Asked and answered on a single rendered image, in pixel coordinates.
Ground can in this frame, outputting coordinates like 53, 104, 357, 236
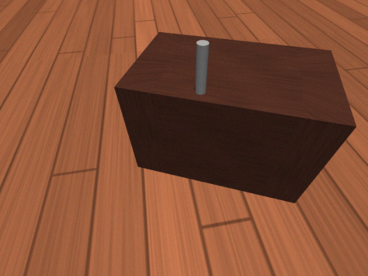
195, 40, 209, 95

